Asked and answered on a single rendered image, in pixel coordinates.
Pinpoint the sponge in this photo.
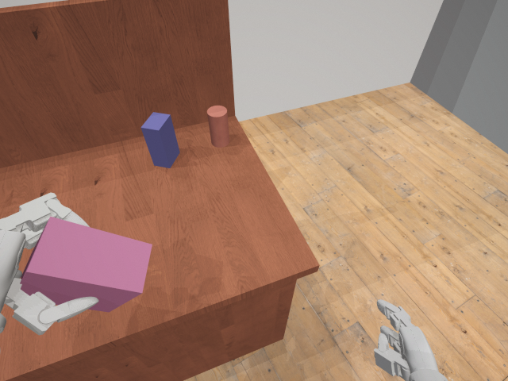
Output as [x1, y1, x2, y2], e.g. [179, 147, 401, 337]
[20, 217, 152, 312]

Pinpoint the robot right hand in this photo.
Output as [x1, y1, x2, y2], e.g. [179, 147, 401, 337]
[374, 299, 439, 381]

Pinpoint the robot left hand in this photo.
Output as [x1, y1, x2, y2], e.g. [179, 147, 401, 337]
[0, 193, 99, 335]

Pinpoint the table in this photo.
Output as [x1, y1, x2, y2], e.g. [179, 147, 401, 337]
[0, 0, 320, 381]

